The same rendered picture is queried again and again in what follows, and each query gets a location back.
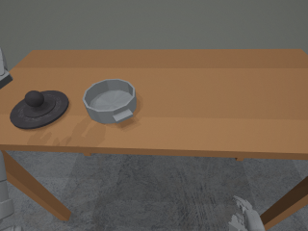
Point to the knob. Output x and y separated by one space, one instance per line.
34 98

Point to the lid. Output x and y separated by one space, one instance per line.
26 117

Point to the robot left forearm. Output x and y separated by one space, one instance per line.
6 203

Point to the table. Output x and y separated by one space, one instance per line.
224 103

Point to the robot right hand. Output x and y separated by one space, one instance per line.
251 220

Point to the robot left hand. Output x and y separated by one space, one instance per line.
5 76

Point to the pot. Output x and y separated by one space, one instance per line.
110 101

